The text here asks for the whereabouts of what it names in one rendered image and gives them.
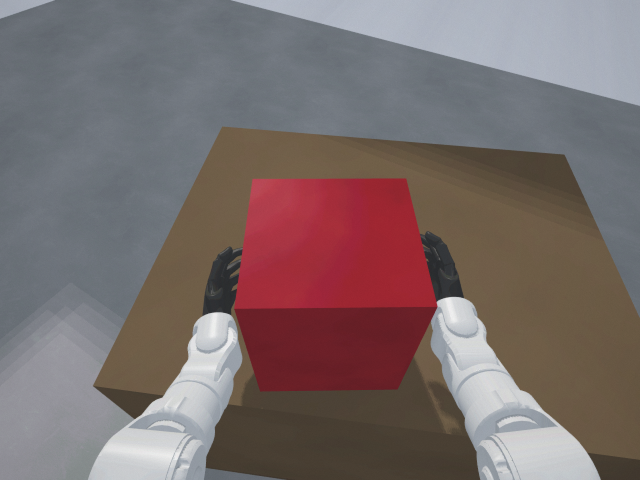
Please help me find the left robot forearm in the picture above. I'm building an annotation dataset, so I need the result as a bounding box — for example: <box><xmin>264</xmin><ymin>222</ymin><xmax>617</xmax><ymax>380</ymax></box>
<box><xmin>88</xmin><ymin>312</ymin><xmax>242</xmax><ymax>480</ymax></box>

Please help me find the robot right hand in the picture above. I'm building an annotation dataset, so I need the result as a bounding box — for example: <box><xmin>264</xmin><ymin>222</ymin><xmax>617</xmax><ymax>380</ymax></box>
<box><xmin>420</xmin><ymin>231</ymin><xmax>464</xmax><ymax>302</ymax></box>

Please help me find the robot left hand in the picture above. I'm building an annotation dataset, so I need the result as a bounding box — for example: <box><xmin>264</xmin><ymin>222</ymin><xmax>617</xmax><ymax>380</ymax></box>
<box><xmin>202</xmin><ymin>246</ymin><xmax>243</xmax><ymax>316</ymax></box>

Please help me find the carton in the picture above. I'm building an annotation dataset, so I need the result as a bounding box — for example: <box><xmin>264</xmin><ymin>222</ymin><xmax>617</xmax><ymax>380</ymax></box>
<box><xmin>234</xmin><ymin>178</ymin><xmax>438</xmax><ymax>391</ymax></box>

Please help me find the left robot upper arm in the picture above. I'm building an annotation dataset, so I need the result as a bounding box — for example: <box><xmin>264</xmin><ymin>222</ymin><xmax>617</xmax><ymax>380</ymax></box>
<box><xmin>91</xmin><ymin>428</ymin><xmax>206</xmax><ymax>480</ymax></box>

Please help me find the right robot forearm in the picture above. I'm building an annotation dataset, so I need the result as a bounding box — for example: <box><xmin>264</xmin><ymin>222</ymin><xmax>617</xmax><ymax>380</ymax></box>
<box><xmin>431</xmin><ymin>297</ymin><xmax>601</xmax><ymax>480</ymax></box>

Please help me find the pedestal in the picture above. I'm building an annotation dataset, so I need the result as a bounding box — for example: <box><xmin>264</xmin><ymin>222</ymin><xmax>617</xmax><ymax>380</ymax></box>
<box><xmin>93</xmin><ymin>127</ymin><xmax>640</xmax><ymax>480</ymax></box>

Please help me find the right robot upper arm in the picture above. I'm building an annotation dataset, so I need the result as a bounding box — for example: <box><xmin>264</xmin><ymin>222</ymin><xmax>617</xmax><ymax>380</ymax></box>
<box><xmin>477</xmin><ymin>427</ymin><xmax>597</xmax><ymax>480</ymax></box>

